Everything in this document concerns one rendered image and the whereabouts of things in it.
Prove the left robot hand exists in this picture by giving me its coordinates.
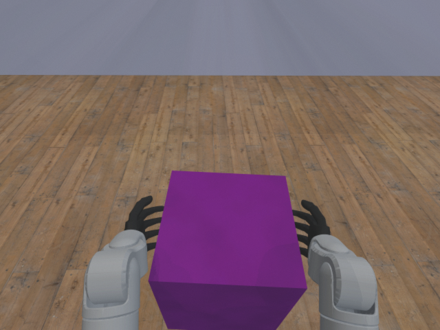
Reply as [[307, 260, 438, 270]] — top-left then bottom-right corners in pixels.
[[124, 196, 164, 251]]

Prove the right robot hand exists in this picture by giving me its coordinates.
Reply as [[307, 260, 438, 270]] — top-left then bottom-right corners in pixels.
[[292, 200, 330, 258]]

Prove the robot left forearm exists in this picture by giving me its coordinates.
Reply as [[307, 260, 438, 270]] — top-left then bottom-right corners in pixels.
[[82, 230, 148, 330]]

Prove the robot right forearm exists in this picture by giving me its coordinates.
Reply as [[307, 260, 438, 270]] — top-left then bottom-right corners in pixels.
[[308, 234, 379, 330]]

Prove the carton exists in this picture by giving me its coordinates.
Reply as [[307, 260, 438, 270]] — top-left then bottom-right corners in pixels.
[[148, 170, 307, 330]]

